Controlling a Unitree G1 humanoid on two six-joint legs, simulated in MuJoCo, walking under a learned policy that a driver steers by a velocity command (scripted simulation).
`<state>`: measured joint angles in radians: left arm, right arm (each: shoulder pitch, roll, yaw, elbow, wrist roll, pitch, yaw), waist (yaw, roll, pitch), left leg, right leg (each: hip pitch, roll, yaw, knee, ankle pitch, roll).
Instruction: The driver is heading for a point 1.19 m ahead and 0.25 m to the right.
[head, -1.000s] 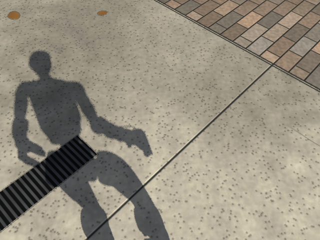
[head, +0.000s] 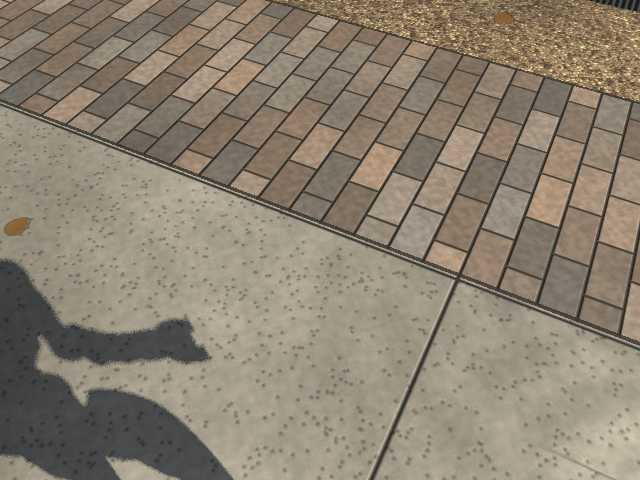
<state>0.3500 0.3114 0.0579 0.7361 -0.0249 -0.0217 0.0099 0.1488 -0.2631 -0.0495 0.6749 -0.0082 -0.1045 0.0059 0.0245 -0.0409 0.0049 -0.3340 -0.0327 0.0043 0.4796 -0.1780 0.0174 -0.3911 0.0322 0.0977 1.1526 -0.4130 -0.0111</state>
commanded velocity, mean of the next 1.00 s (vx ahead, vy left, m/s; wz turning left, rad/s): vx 0.50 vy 0.00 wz -0.43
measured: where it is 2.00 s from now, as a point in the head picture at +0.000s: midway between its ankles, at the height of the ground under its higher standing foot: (468, 277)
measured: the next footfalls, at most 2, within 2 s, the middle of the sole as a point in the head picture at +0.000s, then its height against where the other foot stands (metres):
right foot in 0.38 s outside the picture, level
left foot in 0.88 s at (366, 391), level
